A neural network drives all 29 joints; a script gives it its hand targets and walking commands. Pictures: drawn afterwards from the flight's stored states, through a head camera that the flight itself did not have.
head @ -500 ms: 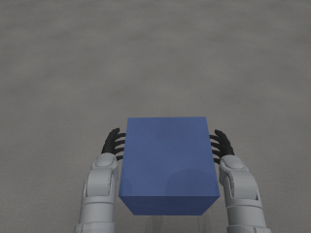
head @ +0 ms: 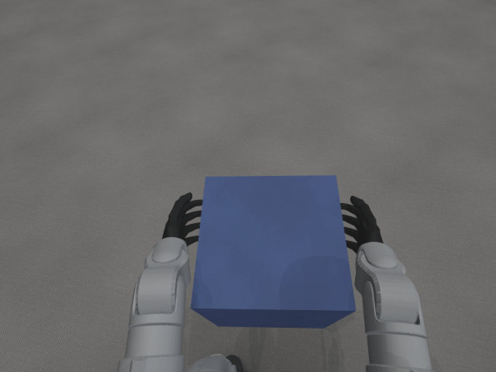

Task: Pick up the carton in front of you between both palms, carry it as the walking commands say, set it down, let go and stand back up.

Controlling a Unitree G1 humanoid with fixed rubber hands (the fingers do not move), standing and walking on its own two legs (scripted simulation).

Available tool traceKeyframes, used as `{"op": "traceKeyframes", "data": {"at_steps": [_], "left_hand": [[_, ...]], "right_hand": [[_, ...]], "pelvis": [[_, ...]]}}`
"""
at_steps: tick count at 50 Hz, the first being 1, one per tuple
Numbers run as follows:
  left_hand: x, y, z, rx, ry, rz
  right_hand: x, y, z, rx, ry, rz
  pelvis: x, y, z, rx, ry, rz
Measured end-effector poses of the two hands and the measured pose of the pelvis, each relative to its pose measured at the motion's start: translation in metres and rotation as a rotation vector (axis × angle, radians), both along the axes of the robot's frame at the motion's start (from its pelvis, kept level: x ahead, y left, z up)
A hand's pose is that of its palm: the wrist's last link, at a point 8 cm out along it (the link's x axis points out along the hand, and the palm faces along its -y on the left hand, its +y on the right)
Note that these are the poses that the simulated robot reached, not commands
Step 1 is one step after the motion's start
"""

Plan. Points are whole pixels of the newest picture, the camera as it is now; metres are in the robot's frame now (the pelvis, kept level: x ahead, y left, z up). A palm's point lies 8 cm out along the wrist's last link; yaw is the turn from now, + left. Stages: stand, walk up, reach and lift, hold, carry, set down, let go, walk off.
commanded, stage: carry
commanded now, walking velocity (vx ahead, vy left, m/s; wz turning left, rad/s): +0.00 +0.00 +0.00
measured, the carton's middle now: (270, 259) +0.30 +0.00 -0.05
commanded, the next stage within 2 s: none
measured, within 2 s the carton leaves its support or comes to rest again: neither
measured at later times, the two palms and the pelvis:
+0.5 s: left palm (193, 184) +0.41 +0.14 +0.03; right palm (359, 189) +0.40 -0.16 +0.03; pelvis +0.12 +0.00 -0.01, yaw -2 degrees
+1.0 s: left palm (194, 199) +0.38 +0.13 +0.03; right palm (367, 204) +0.37 -0.17 +0.03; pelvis +0.09 -0.01 -0.01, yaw -2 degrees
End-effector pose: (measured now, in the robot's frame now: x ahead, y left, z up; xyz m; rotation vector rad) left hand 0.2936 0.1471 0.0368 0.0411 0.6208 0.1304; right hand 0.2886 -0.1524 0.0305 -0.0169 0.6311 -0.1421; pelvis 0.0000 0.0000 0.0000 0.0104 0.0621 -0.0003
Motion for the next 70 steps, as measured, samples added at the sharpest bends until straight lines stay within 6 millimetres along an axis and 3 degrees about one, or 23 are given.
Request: {"op": "traceKeyframes", "data": {"at_steps": [5,13,19,25,35,70], "left_hand": [[0.046,0.008,-0.010,-0.029,0.009,-0.013],[0.084,0.003,-0.010,-0.007,0.034,-0.024],[0.109,-0.004,-0.004,0.003,0.015,-0.029],[0.116,-0.010,-0.005,0.004,0.026,-0.031],[0.114,-0.017,-0.008,0.001,0.021,-0.032],[0.054,-0.018,-0.004,0.001,0.028,-0.031]], "right_hand": [[0.043,0.008,0.001,-0.043,0.011,-0.006],[0.080,0.003,-0.003,-0.032,0.036,-0.007],[0.103,-0.004,0.000,-0.019,0.016,-0.015],[0.109,-0.010,-0.002,-0.021,0.028,-0.015],[0.106,-0.017,-0.004,-0.021,0.023,-0.018],[0.047,-0.017,0.000,-0.025,0.030,-0.016]], "pelvis": [[0.046,0.011,-0.010,0.009,-0.008,-0.022],[0.088,0.009,-0.006,0.003,-0.003,-0.026],[0.107,0.003,-0.008,0.001,0.011,-0.027],[0.116,-0.003,-0.007,-0.001,0.011,-0.029],[0.112,-0.009,-0.010,0.001,0.007,-0.032],[0.054,-0.011,-0.010,-0.011,-0.038,-0.031]]}}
